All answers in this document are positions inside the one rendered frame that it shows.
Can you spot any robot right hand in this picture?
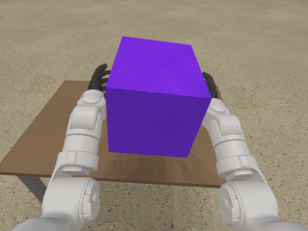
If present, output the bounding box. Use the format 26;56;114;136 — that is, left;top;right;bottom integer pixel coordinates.
202;71;218;99

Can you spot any robot right upper arm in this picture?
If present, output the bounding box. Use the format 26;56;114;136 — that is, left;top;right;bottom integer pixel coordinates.
218;180;308;231

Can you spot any robot left hand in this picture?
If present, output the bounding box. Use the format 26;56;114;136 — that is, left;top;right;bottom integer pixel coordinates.
88;64;111;98

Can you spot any table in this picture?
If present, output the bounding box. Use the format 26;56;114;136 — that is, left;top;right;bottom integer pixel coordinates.
0;80;227;203

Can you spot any robot right forearm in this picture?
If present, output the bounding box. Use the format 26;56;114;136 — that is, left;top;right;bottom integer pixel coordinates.
201;98;278;215

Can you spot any robot left upper arm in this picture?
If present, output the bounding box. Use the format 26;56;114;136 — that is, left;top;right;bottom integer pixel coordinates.
12;176;100;231

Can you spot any robot left forearm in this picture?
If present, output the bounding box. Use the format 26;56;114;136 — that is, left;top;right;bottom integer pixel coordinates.
41;90;107;214

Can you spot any carton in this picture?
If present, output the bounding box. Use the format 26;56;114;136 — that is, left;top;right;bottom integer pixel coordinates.
105;36;212;158

